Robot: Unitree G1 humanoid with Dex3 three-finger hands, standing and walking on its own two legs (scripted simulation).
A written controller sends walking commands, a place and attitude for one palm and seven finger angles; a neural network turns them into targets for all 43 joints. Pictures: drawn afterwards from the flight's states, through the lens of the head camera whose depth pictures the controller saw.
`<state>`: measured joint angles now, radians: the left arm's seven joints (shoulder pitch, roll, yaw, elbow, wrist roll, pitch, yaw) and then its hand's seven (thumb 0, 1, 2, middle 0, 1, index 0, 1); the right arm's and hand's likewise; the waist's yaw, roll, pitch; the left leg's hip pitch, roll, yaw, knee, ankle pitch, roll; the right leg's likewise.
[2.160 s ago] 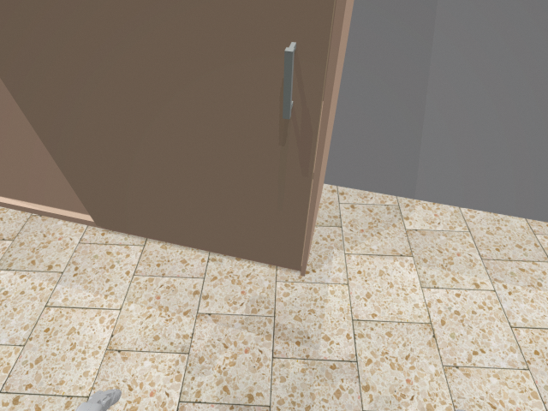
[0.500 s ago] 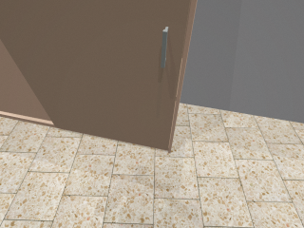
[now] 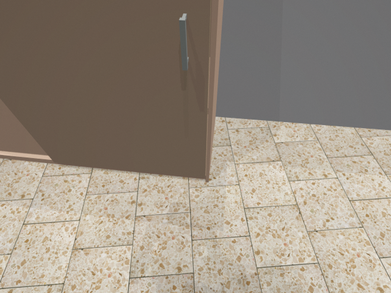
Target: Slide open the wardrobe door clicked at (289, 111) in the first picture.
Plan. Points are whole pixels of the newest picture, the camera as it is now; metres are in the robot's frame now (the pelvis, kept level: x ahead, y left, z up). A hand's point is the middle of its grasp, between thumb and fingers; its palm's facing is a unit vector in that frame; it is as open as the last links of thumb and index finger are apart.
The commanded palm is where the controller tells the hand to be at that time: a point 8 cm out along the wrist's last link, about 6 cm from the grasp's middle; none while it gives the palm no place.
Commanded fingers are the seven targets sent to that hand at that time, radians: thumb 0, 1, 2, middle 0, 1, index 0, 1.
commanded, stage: take the last steps up to it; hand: right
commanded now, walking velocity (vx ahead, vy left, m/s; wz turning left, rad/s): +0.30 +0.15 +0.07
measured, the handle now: (184, 43) +0.77 +0.07 +0.11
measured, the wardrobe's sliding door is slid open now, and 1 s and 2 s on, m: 0.00 0.00 0.00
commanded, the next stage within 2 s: come to a stop and stand still in 0.84 s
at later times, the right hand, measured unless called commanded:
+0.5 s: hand out of the picture -0.03 -0.11 -0.16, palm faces +0.15 +0.98 -0.10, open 7.4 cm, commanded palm none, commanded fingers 0.00 -0.90 -0.90 0.20 0.30 0.20 0.30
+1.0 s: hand (238, 187) +0.44 -0.11 -0.17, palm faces -0.11 +0.97 -0.22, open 7.4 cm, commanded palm none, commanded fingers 0.00 -0.90 -0.90 0.20 0.30 0.20 0.30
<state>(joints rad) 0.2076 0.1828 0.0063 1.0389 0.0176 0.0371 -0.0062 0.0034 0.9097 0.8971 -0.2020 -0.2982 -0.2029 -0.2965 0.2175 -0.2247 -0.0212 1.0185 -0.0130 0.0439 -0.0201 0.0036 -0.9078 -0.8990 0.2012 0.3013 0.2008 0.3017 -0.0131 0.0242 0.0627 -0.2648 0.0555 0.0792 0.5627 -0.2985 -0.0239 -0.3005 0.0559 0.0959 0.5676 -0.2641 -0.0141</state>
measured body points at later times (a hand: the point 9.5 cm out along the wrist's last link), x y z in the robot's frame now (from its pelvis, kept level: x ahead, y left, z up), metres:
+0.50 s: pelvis +0.11 +0.02 +0.00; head +0.14 -0.01 +0.45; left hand +0.19 +0.26 -0.14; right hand -0.03 -0.16 -0.15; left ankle +0.00 +0.13 -0.73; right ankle +0.14 -0.08 -0.72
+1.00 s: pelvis +0.31 +0.08 -0.01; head +0.35 +0.09 +0.43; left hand +0.18 +0.28 -0.16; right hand +0.44 -0.16 -0.15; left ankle +0.42 +0.19 -0.74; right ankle +0.16 -0.08 -0.73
